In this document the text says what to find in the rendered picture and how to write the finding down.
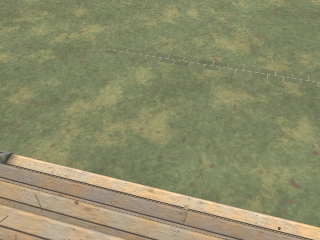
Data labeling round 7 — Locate stairs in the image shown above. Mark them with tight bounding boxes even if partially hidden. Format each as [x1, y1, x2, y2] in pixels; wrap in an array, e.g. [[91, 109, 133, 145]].
[[0, 153, 320, 240]]

